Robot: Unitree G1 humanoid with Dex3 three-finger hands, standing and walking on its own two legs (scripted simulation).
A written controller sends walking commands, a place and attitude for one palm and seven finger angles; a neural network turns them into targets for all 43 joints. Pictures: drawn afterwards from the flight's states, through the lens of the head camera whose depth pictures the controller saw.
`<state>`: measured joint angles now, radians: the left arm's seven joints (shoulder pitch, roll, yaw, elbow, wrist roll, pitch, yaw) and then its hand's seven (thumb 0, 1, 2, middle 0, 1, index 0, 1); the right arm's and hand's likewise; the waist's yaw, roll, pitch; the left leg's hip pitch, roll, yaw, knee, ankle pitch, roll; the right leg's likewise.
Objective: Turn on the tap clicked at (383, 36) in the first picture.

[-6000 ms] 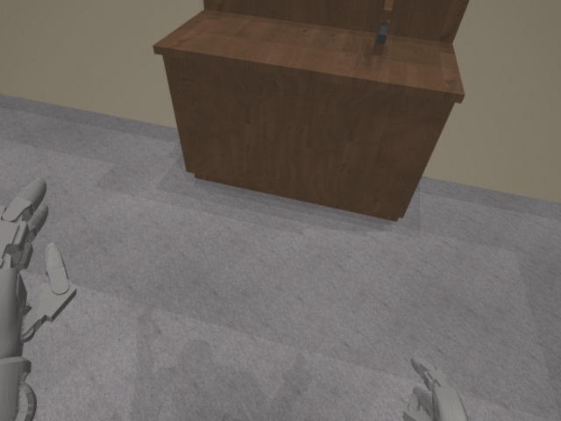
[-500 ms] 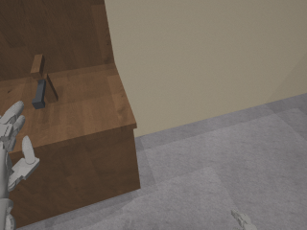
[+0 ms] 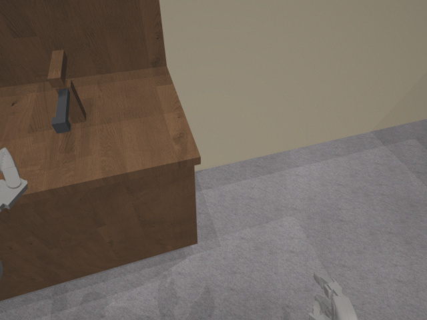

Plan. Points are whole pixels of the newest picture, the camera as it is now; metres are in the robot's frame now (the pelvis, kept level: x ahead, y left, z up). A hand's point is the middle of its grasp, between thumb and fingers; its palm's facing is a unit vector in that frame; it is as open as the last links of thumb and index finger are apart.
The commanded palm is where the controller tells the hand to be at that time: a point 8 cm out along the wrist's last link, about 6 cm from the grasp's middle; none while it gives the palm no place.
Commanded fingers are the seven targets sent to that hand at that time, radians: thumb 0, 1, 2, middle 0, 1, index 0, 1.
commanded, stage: look again from close up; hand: left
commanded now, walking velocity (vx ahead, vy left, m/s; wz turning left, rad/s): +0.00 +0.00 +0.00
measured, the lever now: (61, 124) +0.47 +0.40 +0.07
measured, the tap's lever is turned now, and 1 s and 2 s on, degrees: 0 0 0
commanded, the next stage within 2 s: shuffle to correct the standing spot in 0.10 s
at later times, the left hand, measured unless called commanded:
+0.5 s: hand (53, 166) +0.29 +0.29 +0.16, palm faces +0.40 -0.85 -0.34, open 7.4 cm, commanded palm +0.23 +0.32 +0.18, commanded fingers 0.00 0.90 0.90 -0.20 -0.30 -0.20 -0.30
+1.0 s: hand (57, 143) +0.34 +0.31 +0.16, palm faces +0.45 -0.83 -0.34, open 7.4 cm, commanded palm +0.27 +0.33 +0.18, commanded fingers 0.00 0.90 0.90 -0.20 -0.30 -0.20 -0.30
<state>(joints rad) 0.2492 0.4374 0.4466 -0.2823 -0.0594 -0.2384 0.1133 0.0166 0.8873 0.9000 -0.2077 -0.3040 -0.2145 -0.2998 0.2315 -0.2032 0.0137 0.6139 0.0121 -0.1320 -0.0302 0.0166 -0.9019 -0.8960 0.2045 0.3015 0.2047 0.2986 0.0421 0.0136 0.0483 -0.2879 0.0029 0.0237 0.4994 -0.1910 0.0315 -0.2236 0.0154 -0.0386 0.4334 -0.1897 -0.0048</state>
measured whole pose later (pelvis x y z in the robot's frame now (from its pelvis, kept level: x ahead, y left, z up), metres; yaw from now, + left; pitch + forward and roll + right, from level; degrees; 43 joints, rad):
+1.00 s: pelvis +0.11 +0.05 -0.03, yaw +0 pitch -3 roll +0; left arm 0.37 0.35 0.40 -0.49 -0.04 -0.23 0.14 0.02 0.89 0.90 -0.21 -0.30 -0.21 -0.30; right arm 0.20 -0.20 -0.02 0.60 0.00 -0.06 -0.02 0.02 -0.90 -0.90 0.20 0.30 0.20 0.30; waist 0.01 -0.04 0.09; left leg -0.35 -0.02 0.07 0.76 -0.36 0.07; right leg -0.32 -0.03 0.04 1.09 -0.53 0.00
